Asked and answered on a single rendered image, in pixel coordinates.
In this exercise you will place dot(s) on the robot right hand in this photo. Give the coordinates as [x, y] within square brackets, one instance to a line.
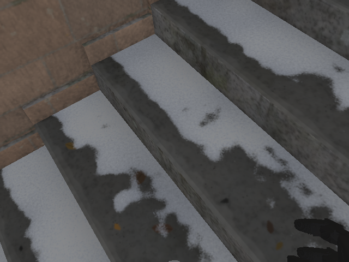
[328, 230]

